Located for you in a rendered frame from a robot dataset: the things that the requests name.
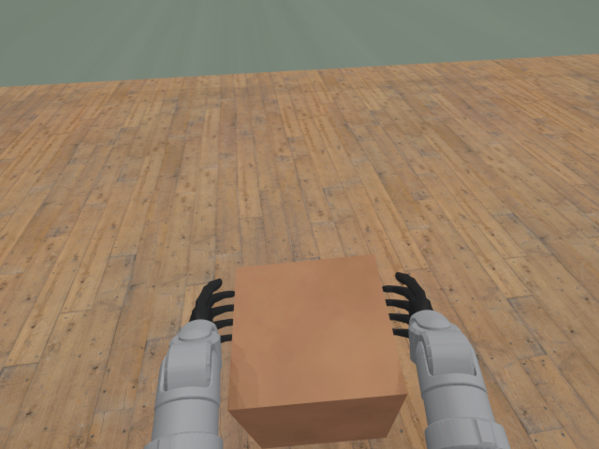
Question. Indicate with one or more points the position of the carton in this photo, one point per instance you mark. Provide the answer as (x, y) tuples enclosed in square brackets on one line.
[(313, 355)]

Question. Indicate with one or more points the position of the robot right forearm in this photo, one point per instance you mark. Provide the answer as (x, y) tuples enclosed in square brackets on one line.
[(452, 387)]

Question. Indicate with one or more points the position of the robot left forearm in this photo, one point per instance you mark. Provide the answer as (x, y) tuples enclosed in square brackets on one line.
[(186, 409)]

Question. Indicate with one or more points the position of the robot left hand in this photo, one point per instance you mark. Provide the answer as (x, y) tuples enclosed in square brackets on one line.
[(203, 309)]

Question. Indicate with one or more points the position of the robot right hand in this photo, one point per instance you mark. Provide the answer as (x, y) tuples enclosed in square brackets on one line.
[(417, 301)]

